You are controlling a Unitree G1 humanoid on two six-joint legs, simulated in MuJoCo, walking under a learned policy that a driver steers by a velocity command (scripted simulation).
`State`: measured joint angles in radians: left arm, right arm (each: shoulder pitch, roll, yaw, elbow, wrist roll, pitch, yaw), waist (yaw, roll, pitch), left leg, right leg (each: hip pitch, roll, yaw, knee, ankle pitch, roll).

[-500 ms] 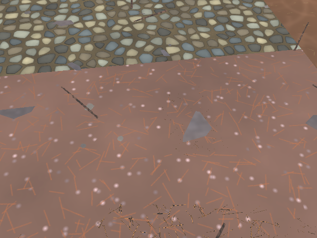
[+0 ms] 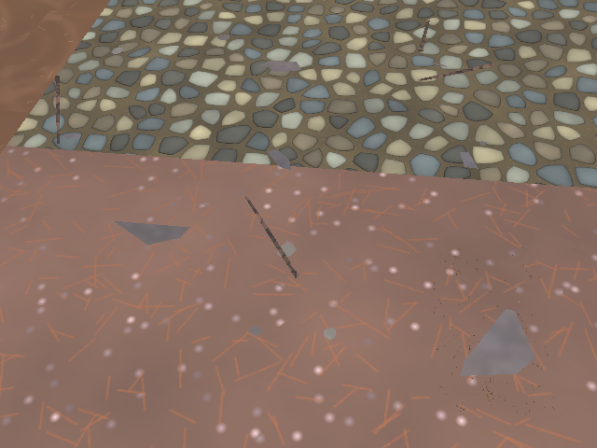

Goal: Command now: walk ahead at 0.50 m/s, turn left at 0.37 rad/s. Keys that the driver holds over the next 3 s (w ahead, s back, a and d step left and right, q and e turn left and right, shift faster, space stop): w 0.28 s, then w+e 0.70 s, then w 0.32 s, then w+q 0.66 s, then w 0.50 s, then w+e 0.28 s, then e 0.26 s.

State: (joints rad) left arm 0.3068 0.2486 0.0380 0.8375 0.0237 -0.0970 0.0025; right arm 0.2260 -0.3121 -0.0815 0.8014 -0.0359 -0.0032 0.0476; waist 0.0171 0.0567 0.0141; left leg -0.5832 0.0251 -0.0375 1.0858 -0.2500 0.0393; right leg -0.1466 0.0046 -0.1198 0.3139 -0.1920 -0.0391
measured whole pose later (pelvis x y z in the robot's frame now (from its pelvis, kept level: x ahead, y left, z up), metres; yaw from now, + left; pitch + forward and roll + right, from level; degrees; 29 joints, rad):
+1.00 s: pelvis +0.51 +0.00 -0.01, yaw -17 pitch +0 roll +0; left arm 0.28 0.27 0.08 0.89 0.00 -0.03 -0.01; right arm 0.19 -0.25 -0.03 0.80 -0.04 -0.05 0.01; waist 0.00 0.02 0.06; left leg -0.53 0.11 -0.02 1.14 -0.31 -0.02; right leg -0.21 0.14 -0.01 0.39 -0.18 -0.14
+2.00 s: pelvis +1.05 -0.14 -0.01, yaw -2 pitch +1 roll +0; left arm 0.16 0.25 0.02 0.76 0.04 -0.07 0.01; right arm 0.34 -0.30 -0.08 0.84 -0.02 -0.03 0.02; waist -0.04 0.04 0.03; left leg -0.37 -0.05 -0.05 1.08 -0.38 0.07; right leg -0.30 0.01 -0.05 0.46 -0.18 -0.04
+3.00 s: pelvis +1.54 -0.13 -0.03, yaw -12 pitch +0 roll +0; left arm 0.13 0.25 0.06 0.82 0.01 -0.03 -0.01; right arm 0.28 -0.22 -0.03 0.90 -0.01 -0.05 -0.03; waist -0.02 0.01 0.10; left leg -0.33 0.01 0.06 1.26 -0.48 -0.01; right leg -0.43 0.09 -0.07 0.56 -0.15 -0.13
